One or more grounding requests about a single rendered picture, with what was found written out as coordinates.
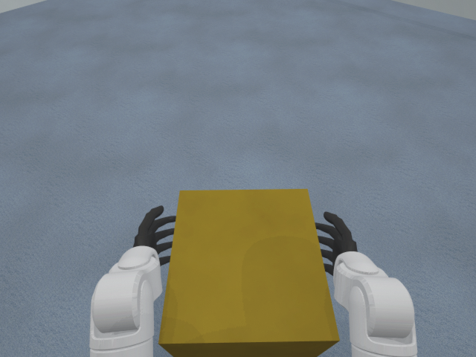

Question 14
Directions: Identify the robot left forearm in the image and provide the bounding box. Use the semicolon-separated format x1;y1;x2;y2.
89;246;162;357

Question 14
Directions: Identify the carton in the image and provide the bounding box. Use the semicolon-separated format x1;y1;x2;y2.
158;189;340;357

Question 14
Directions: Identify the robot right hand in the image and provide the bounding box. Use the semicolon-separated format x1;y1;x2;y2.
315;212;358;276

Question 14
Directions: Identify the robot right forearm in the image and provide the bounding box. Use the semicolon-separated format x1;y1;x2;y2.
333;251;417;357

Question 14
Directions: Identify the robot left hand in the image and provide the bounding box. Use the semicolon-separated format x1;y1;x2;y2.
133;205;176;266

